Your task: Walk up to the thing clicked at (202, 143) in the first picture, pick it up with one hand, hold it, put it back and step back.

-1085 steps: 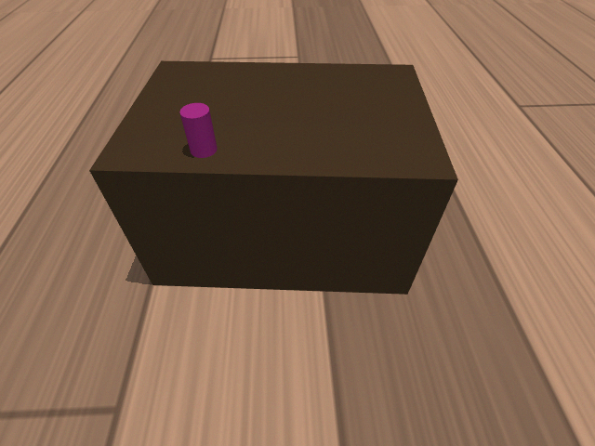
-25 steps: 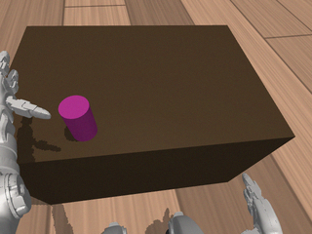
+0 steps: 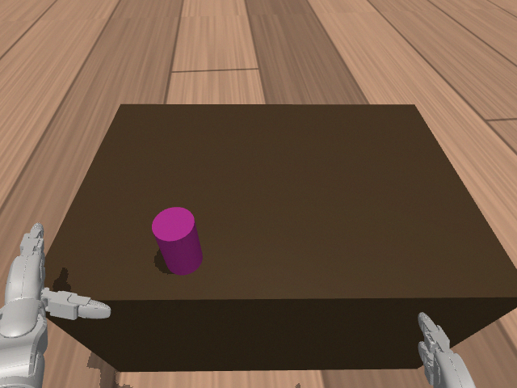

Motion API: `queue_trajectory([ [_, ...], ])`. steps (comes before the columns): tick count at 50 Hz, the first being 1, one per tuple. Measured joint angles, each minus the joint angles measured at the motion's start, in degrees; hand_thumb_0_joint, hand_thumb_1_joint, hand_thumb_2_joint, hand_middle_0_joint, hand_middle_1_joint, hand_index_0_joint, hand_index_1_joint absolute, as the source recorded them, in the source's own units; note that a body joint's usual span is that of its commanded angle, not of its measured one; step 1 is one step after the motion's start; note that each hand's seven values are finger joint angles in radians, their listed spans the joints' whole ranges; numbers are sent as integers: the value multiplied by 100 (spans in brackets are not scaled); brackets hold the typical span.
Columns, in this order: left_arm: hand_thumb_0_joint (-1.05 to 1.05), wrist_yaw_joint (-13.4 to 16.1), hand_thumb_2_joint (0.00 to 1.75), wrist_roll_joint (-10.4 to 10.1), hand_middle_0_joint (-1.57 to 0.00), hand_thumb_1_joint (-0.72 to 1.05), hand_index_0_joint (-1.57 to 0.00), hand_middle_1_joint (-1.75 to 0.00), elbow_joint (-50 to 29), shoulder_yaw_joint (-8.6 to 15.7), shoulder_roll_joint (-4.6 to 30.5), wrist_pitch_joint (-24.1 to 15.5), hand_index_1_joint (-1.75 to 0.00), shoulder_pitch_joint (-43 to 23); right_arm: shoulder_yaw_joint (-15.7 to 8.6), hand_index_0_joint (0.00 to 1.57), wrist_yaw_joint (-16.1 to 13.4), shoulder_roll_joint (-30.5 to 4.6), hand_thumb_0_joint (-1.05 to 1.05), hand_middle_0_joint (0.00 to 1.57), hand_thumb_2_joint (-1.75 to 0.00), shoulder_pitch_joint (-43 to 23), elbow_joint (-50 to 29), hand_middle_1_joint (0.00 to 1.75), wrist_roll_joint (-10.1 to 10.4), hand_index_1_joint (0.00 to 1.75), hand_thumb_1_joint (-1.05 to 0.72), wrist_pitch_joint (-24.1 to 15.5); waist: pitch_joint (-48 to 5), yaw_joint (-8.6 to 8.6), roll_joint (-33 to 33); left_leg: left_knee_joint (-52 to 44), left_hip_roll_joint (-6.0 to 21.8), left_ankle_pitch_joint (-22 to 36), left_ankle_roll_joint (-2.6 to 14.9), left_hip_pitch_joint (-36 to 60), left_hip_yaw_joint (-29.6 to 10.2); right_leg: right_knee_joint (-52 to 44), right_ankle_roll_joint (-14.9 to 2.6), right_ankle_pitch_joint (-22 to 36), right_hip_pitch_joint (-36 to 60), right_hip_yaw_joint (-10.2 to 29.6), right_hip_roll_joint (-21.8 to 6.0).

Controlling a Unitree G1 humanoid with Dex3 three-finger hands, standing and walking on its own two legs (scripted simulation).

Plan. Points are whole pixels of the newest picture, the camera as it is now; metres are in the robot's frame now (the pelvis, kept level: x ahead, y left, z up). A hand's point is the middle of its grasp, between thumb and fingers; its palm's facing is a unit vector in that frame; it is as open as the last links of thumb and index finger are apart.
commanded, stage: sink last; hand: left
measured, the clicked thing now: (179, 242) +0.42 +0.17 -0.07
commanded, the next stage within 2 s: home in 0.64 s
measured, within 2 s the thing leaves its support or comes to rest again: neither
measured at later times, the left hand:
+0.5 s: hand out of the picture +0.13 +0.21 +0.00, palm faces +0.26 -0.91 -0.33, open 16.9 cm
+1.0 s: hand out of the picture +0.12 +0.20 -0.05, palm faces +0.25 -0.93 -0.28, open 17.2 cm
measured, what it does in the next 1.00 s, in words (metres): stands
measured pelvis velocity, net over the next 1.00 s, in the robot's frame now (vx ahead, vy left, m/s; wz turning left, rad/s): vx -0.04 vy -0.02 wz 0.03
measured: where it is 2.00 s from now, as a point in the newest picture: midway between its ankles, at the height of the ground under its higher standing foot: outside the picture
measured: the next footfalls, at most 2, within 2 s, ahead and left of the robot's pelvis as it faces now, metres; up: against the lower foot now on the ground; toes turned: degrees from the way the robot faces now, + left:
none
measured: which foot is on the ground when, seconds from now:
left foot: down 0.00-1.00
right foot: down 0.00-1.00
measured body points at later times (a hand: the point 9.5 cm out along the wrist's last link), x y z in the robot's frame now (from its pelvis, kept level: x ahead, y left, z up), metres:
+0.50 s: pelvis -0.03 -0.02 -0.01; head -0.02 -0.04 +0.44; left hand +0.11 +0.25 +0.03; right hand +0.14 -0.27 -0.05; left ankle -0.02 +0.11 -0.70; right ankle +0.00 -0.15 -0.70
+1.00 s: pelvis -0.04 -0.02 -0.01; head -0.01 -0.02 +0.44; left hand +0.11 +0.25 -0.03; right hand +0.14 -0.22 -0.05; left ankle -0.02 +0.11 -0.70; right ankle +0.00 -0.15 -0.70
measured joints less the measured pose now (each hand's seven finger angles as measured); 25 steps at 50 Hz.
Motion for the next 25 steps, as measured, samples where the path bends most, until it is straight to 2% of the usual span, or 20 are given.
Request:
queue_trajectory([
  [5,-1,111,6,-143,-5,-46,-5,-4,-1994,-382,-594,182,-4,1765,-217,6,-98,28,-1,6,-8,83,33,6,75,5,48,55,77,118,-31,-90,-43,-28,-5,308,7,8,-1,-87,269,4,-43],
  [10,-1,219,5,-189,-5,-46,-5,-4,-2944,-613,-870,331,-4,2741,-217,6,-192,98,-1,6,-7,109,163,6,35,5,48,150,198,248,-94,-33,-62,-19,-47,342,-68,134,-40,-147,304,-67,-65],
  [14,-1,278,5,-193,-5,-45,-5,-4,-3457,-773,-1014,406,-4,3288,-178,6,-255,171,-1,6,-7,92,138,6,-18,5,48,111,265,286,-18,60,-71,1,-75,268,-112,272,-74,-169,227,-106,-78],
  [19,-1,251,4,-196,-4,-42,-5,-4,-3905,-953,-1137,499,-3,3839,-266,6,-350,178,-1,6,-7,118,178,6,-81,5,48,18,200,316,108,149,-85,28,-87,178,-119,428,-93,-186,110,-106,-93],
  [25,-1,248,4,-161,-4,-39,-5,-5,-3888,-949,-1140,426,-3,3724,-263,6,-483,187,-1,6,-7,119,268,6,-137,5,48,-73,213,337,67,219,-101,99,-122,103,-120,608,-137,-180,-14,-99,-110],
])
